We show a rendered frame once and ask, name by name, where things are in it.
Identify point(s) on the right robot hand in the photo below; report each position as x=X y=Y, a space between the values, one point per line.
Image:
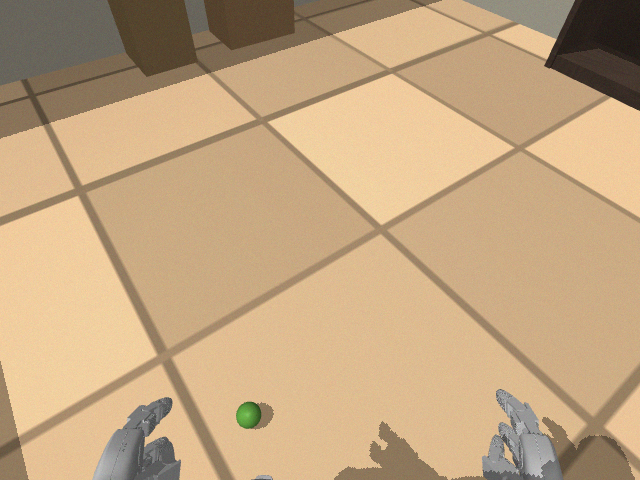
x=533 y=453

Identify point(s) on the left robot hand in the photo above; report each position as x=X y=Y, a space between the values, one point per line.
x=126 y=458

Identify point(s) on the bookshelf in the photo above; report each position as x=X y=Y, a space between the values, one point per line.
x=599 y=46

